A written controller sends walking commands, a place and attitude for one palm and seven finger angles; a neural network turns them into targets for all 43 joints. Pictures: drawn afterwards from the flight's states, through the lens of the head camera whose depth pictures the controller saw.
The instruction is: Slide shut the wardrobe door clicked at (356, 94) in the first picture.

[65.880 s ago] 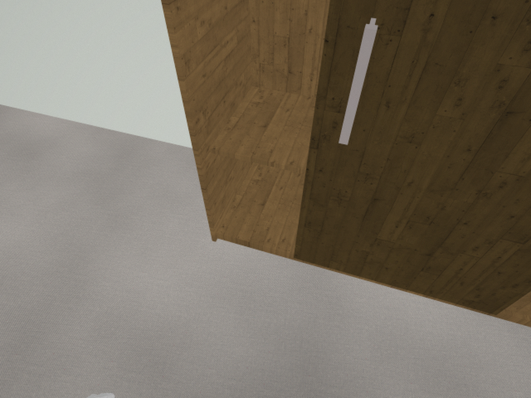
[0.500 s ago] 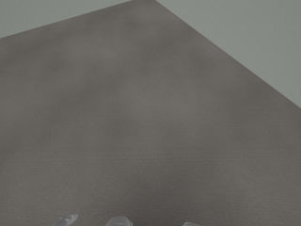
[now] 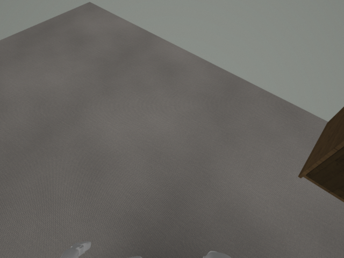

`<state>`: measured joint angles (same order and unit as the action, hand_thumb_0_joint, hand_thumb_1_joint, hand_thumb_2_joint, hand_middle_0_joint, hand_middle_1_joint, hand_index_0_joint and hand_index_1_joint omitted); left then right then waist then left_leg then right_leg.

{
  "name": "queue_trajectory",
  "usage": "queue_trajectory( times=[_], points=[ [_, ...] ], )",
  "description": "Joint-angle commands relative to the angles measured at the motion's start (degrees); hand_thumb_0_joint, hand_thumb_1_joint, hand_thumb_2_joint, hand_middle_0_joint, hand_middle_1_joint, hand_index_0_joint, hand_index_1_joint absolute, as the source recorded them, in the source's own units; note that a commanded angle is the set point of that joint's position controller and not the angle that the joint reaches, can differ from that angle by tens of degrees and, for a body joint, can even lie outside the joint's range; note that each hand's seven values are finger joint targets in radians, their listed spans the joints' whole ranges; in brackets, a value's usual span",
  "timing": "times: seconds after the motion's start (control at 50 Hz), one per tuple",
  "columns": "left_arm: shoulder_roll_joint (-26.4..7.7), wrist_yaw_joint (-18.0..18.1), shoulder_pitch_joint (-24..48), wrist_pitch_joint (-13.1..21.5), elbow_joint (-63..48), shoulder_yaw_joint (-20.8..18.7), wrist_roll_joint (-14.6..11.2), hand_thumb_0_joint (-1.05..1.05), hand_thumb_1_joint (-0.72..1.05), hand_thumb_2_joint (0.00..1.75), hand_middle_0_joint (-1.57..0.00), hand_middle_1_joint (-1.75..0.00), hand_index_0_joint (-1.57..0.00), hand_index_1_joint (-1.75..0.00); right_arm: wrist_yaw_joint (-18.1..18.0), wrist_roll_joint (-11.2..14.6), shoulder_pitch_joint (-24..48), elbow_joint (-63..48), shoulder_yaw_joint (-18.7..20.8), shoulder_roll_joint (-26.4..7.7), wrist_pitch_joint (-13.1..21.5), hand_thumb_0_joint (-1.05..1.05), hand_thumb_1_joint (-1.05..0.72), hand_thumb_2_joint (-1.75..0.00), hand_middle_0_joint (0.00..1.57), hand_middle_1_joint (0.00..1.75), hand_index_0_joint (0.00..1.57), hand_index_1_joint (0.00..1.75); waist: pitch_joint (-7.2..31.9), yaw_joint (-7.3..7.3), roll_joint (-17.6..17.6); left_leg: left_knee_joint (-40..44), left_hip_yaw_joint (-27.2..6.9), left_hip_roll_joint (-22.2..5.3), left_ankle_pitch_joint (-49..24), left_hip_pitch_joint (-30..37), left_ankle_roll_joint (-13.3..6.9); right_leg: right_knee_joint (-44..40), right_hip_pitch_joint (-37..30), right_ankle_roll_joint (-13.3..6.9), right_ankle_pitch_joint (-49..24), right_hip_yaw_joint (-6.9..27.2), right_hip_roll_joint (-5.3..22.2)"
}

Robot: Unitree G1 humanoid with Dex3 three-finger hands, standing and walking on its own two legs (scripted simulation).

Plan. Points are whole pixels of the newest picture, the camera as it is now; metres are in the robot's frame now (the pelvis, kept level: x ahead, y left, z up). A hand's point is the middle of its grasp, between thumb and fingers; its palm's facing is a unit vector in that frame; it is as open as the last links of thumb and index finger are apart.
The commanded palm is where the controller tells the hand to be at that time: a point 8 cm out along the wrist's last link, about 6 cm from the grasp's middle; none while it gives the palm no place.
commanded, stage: turn to face it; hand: right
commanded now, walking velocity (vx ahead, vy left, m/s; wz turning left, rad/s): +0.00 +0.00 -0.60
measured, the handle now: out of the picture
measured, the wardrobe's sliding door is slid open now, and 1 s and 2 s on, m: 0.00 0.00 0.00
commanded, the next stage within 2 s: take the last steps up to it in 0.94 s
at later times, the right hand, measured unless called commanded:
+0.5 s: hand out of the picture +0.05 -0.21 -0.15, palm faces +0.30 +0.92 -0.27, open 7.4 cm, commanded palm none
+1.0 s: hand out of the picture +0.01 -0.21 -0.16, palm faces +0.52 +0.81 -0.27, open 7.4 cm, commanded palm none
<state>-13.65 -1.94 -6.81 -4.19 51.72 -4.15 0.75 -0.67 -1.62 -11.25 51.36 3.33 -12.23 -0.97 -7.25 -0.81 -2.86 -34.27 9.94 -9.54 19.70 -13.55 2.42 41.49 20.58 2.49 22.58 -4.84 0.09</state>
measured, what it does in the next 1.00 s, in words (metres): steps on the spot, turning right: right foot, then left foot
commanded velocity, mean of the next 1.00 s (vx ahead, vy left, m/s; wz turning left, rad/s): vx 0.00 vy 0.00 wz -0.45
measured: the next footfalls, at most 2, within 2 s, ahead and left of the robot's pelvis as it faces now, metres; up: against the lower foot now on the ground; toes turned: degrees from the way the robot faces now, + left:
right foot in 0.04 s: +0.05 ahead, -0.12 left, +0.00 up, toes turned -6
left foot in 0.36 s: +0.09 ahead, +0.14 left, +0.00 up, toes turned -10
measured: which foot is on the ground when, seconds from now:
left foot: down 0.00-0.04, up 0.06-0.34, down 0.36-0.62, up 0.64-0.92, down 0.94-1.00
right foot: up 0.00-0.02, down 0.04-0.34, up 0.36-0.60, down 0.62-0.92, up 0.94-1.00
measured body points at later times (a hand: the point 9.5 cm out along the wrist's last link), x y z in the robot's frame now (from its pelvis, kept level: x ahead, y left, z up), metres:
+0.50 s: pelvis +0.02 +0.01 +0.00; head +0.07 +0.00 +0.45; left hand +0.17 +0.24 -0.15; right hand +0.03 -0.26 -0.13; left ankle +0.05 +0.15 -0.73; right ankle -0.03 -0.10 -0.67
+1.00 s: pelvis +0.04 +0.01 +0.00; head +0.08 +0.01 +0.44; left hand +0.23 +0.19 -0.16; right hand -0.02 -0.25 -0.14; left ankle +0.10 +0.11 -0.73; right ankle -0.03 -0.09 -0.70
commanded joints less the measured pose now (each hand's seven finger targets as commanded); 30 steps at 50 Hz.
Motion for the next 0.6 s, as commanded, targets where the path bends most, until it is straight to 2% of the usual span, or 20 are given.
queue_trajectory(
  times=[0.0,0.02,0.04,0.08,0.12,0.16,0.22,0.26,0.28,0.3,0.32,0.34,0.36,0.38,0.4,0.44,0.5,0.54,0.56,0.58],
  points=[
    [-11.52,0.38,-7.72,2.75,-3.01,-3.03,0.52,0.00,0.90,0.90,-0.20,-0.30,-0.20,-0.30,-0.31,1.12,-2.04,-4.85,3.01,-9.13,0.40,0.00,-0.90,-0.90,0.20,0.30,0.20,0.30,14.88,-2.74,13.57,-18.30,1.03,-1.71,-3.89,-13.03,2.17,-16.96,-23.42,-7.51,-30.67,18.91,14.60],
    [-15.68,1.05,-11.23,2.32,-2.26,-3.98,0.81,0.00,0.90,0.90,-0.20,-0.30,-0.20,-0.30,-0.56,1.07,1.95,-7.36,1.86,-6.37,0.03,0.00,-0.90,-0.90,0.20,0.30,0.20,0.30,14.19,-5.21,21.89,-28.47,-3.06,2.47,21.83,-20.00,3.35,-19.88,-21.85,-16.13,-43.09,30.73,25.06],
    [-14.96,1.70,-12.37,2.43,-1.27,-3.77,1.07,0.00,0.90,0.90,-0.20,-0.30,-0.20,-0.30,-0.98,0.64,6.20,-7.85,1.95,-7.46,-0.59,0.00,-0.90,-0.90,0.20,0.30,0.20,0.30,13.13,-6.05,15.14,-32.83,-8.27,2.51,18.73,-19.80,2.26,-20.73,-17.02,-16.98,-32.31,30.53,23.75],
    [-12.45,2.66,-5.99,2.70,-2.52,-2.97,1.08,0.00,0.90,0.90,-0.20,-0.30,-0.20,-0.30,-0.48,0.99,6.35,-5.87,2.22,-6.74,-0.65,0.00,-0.90,-0.90,0.20,0.30,0.20,0.30,9.60,-2.92,16.57,-32.71,-10.15,2.40,11.00,-18.97,2.27,-21.20,-10.88,-14.01,-25.48,26.08,17.45],
    [-11.09,2.89,-3.56,3.00,-2.88,-2.24,1.10,0.00,0.90,0.90,-0.20,-0.30,-0.20,-0.30,0.12,0.96,4.34,-4.52,2.00,-6.22,-0.73,0.00,-0.90,-0.90,0.20,0.30,0.20,0.30,9.89,-1.23,13.13,-27.37,-9.27,3.61,8.21,-16.81,2.70,-19.81,-12.06,-12.24,-29.26,21.18,14.34],
    [-11.31,2.96,-4.43,2.93,-2.37,-2.28,1.03,0.00,0.90,0.90,-0.20,-0.30,-0.20,-0.30,0.21,1.20,4.39,-4.38,1.82,-5.70,-0.69,0.00,-0.90,-0.90,0.20,0.30,0.20,0.30,10.84,-1.24,12.27,-21.01,-8.65,5.08,8.06,-13.53,2.71,-18.84,-12.43,-11.94,-31.54,20.24,13.24],
    [-11.20,2.76,-3.11,2.33,-2.57,-2.41,1.14,0.00,0.90,0.90,-0.20,-0.30,-0.20,-0.30,0.07,1.31,2.99,-4.08,1.77,-5.49,-0.65,0.00,-0.90,-0.90,0.20,0.30,0.20,0.30,8.89,-0.56,12.79,-11.97,-7.22,7.41,6.50,-6.50,2.03,-19.45,-6.63,-11.32,-26.06,22.49,12.08],
    [-11.05,2.71,-1.00,1.91,-3.22,-2.56,0.99,0.00,0.90,0.90,-0.20,-0.30,-0.20,-0.30,-0.15,1.35,-0.63,-3.27,2.02,-5.70,-0.36,0.00,-0.90,-0.90,0.20,0.30,0.20,0.30,8.71,1.34,12.64,-3.46,-6.36,8.76,1.69,0.24,1.50,-17.83,-2.40,-10.23,-21.87,23.48,10.51],
    [-10.42,2.65,0.40,1.76,-3.84,-2.54,0.66,0.00,0.90,0.90,-0.20,-0.30,-0.20,-0.30,-0.35,1.27,-3.28,-2.58,2.34,-6.47,0.09,0.00,-0.90,-0.90,0.20,0.30,0.20,0.30,8.98,2.90,10.92,4.60,-6.14,8.36,-3.35,5.50,1.24,-15.02,0.88,-8.45,-18.03,22.47,8.30],
    [-7.95,2.30,0.43,1.75,-4.55,-2.35,0.07,0.00,0.90,0.90,-0.20,-0.30,-0.20,-0.30,-0.77,0.62,-5.79,-2.54,2.93,-10.07,0.86,0.00,-0.90,-0.90,0.20,0.30,0.20,0.30,10.15,4.26,1.37,15.23,-13.77,1.28,-2.34,11.77,-0.60,-6.81,6.66,-5.09,-9.42,18.57,3.10],
    [-3.81,1.98,-0.16,1.75,-5.90,-1.96,-0.16,0.00,0.90,0.90,-0.20,-0.30,-0.20,-0.30,-1.25,-0.15,-5.51,-2.85,3.90,-14.67,1.32,0.00,-0.90,-0.90,0.20,0.30,0.20,0.30,8.02,4.34,-14.62,21.62,-31.80,-15.65,-3.41,13.18,-7.95,8.86,16.13,-0.54,9.43,7.97,-5.77],
    [-6.04,1.53,0.36,1.46,-6.03,-2.16,0.55,0.00,0.90,0.90,-0.20,-0.30,-0.20,-0.30,-1.21,0.34,-3.97,-3.54,3.22,-14.95,0.97,0.00,-0.90,-0.90,0.20,0.30,0.20,0.30,7.15,3.62,-10.96,22.18,-31.46,-19.14,-2.29,4.54,-11.96,21.10,14.07,-1.19,12.58,10.19,-2.79],
    [-5.48,1.37,-0.31,0.97,-5.32,-2.44,0.60,0.00,0.90,0.90,-0.20,-0.30,-0.20,-0.30,-1.40,0.23,-0.32,-4.28,3.07,-12.54,1.18,0.00,-0.90,-0.90,0.20,0.30,0.20,0.30,6.44,1.41,-8.44,20.54,-28.36,-15.77,-1.81,1.70,-12.07,27.94,13.79,-1.06,8.91,9.83,-1.66],
    [-5.70,1.07,-1.12,0.63,-4.35,-2.40,0.75,0.00,0.90,0.90,-0.20,-0.30,-0.20,-0.30,-1.46,0.30,2.36,-4.78,2.54,-10.97,1.25,0.00,-0.90,-0.90,0.20,0.30,0.20,0.30,4.96,0.24,-12.31,19.32,-23.28,-13.08,-4.52,0.46,-10.97,31.03,14.22,-0.57,6.47,8.94,0.01],
    [-5.80,0.79,-2.06,0.52,-3.89,-2.44,0.60,0.00,0.90,0.90,-0.20,-0.30,-0.20,-0.30,-1.61,0.19,4.51,-5.21,2.27,-9.29,1.07,0.00,-0.90,-0.90,0.20,0.30,0.20,0.30,5.29,-0.88,-12.72,17.41,-17.08,-11.30,-10.11,0.07,-10.14,30.24,12.46,-0.06,4.54,7.83,1.35],
    [-3.82,0.42,-0.42,1.12,-4.16,-1.32,0.19,0.00,0.90,0.90,-0.20,-0.30,-0.20,-0.30,-1.49,0.02,3.19,-5.14,2.42,-9.58,1.43,0.00,-0.90,-0.90,0.20,0.30,0.20,0.30,7.03,0.19,-10.77,12.16,-9.56,-9.61,-26.39,4.57,-9.18,17.31,8.89,0.97,5.86,3.84,1.68],
    [-2.16,0.21,2.03,2.11,-4.68,-0.50,-0.32,0.00,0.90,0.90,-0.20,-0.30,-0.20,-0.30,-1.13,-0.10,-1.79,-3.02,3.33,-12.22,1.26,0.00,-0.90,-0.90,0.20,0.30,0.20,0.30,8.43,2.88,-9.70,5.83,-7.64,-10.15,-35.14,8.96,-7.94,0.64,3.32,0.45,3.51,-0.63,-0.64],
    [-2.90,0.35,-1.68,2.36,-3.50,-0.73,-0.08,0.00,0.90,0.90,-0.20,-0.30,-0.20,-0.30,-0.88,0.44,-2.16,-2.70,3.68,-13.31,0.93,0.00,-0.90,-0.90,0.20,0.30,0.20,0.30,9.52,1.04,-7.71,0.94,-5.12,-9.24,-32.46,5.79,-4.77,-9.62,-4.96,-0.22,-6.16,-2.32,-1.95],
    [-5.15,0.37,-5.63,2.74,-2.31,-1.32,0.02,0.00,0.90,0.90,-0.20,-0.30,-0.20,-0.30,-0.71,0.86,-1.50,-3.12,3.58,-12.43,0.63,0.00,-0.90,-0.90,0.20,0.30,0.20,0.30,11.73,-1.33,-2.29,-5.73,-3.43,-8.30,-26.75,0.12,-2.18,-15.74,-13.61,-1.31,-14.09,0.19,0.08],
    [-11.31,0.68,-9.03,3.27,-2.18,-2.82,0.69,0.00,0.90,0.90,-0.20,-0.30,-0.20,-0.30,-0.35,1.30,-2.67,-4.92,3.02,-8.48,0.20,0.00,-0.90,-0.90,0.20,0.30,0.20,0.30,14.60,-2.67,15.31,-18.52,0.52,-0.78,-2.63,-13.87,2.59,-17.33,-22.98,-7.93,-32.44,20.29,15.53]
  ],
)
